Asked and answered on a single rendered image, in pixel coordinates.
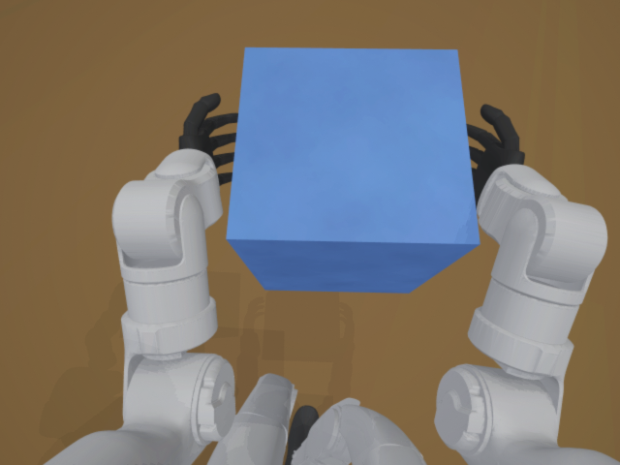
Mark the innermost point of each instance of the carton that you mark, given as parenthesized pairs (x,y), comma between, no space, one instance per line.
(351,169)

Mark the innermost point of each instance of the left robot forearm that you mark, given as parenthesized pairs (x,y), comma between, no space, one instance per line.
(159,224)

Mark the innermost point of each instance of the robot left thigh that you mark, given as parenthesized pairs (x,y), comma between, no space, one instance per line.
(259,432)

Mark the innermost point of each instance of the right robot upper arm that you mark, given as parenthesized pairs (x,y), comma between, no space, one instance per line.
(495,418)

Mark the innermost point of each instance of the robot thigh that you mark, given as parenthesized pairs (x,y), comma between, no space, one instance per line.
(259,432)
(356,434)

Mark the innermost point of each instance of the robot right hand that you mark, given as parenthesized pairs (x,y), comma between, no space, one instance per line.
(497,153)

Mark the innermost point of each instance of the right robot forearm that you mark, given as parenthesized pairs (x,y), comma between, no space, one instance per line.
(549,250)

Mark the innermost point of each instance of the robot left hand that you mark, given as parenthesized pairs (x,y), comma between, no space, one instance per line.
(197,130)

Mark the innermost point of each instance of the robot right thigh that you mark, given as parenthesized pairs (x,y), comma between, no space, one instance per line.
(356,434)

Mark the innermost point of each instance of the left robot upper arm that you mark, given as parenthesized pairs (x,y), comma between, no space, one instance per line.
(173,410)

